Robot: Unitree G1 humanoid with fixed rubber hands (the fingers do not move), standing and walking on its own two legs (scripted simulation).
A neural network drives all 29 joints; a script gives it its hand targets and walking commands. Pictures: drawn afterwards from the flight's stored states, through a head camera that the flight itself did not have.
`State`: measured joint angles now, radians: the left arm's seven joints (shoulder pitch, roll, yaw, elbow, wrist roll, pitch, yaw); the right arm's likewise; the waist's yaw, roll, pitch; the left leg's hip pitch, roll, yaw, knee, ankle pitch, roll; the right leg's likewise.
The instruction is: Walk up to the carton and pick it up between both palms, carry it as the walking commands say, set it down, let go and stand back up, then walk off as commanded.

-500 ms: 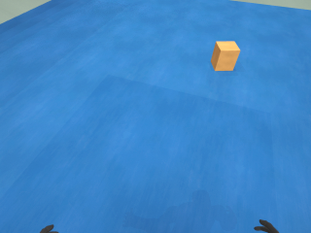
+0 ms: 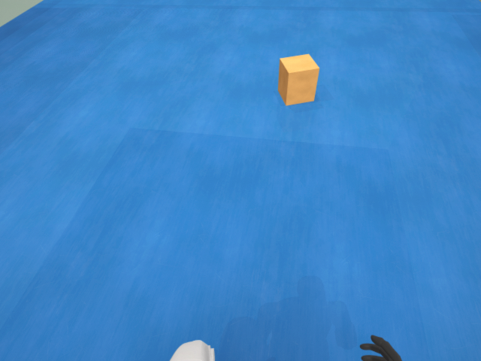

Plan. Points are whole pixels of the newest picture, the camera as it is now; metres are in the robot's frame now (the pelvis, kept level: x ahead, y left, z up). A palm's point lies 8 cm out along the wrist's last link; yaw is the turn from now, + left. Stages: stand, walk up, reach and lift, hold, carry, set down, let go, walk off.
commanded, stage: walk up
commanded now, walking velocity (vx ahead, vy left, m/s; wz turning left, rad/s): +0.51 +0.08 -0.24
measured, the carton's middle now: (297, 80) +1.93 -0.29 -0.65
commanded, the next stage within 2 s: none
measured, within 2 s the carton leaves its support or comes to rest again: neither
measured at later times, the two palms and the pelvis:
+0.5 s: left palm (120, 250) +0.37 +0.32 -0.14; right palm (363, 306) +0.24 -0.20 -0.11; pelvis +0.28 +0.06 +0.00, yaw -4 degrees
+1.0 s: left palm (180, 174) +0.58 +0.21 -0.12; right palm (371, 188) +0.55 -0.31 -0.14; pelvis +0.53 -0.05 +0.00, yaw -5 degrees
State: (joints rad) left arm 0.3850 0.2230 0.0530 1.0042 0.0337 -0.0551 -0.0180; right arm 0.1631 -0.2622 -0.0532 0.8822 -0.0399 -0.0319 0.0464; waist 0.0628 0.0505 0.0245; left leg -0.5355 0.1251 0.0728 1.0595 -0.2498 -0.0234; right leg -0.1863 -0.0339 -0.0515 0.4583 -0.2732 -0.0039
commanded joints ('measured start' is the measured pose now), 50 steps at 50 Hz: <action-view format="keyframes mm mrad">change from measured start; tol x32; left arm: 1 14 161 30 -51 -4 -33 11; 16 149 58 22 -26 -4 -23 28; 35 -449 35 -4 -175 -23 52 -74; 43 138 302 91 -31 0 -8 10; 50 -71 80 3 -43 -14 -51 8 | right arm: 1 -67 -58 -15 -67 9 10 6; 10 -251 -28 -4 -93 20 13 22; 16 348 -323 -73 91 6 -43 -43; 50 201 24 -13 73 9 22 -17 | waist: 1 -17 -174 70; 12 -32 -239 49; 16 -167 302 -302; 50 -70 -197 -5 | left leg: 1 -105 22 -17 -153 82 -15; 10 -7 -36 31 -461 195 3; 14 618 -68 71 -540 78 22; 16 866 410 -722 -823 18 153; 22 396 201 -265 -785 386 91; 37 469 159 5 -863 230 96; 40 366 116 48 -479 400 85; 43 -192 -21 -67 258 -314 46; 50 -32 43 -54 80 30 9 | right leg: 1 57 -242 239 -314 103 -153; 12 119 -254 117 -189 465 -84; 17 -482 -35 142 874 -197 -54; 35 -386 -66 -40 174 237 27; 40 105 23 -136 21 70 -1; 42 500 -409 481 -131 -69 -155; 50 18 -267 165 -256 272 -106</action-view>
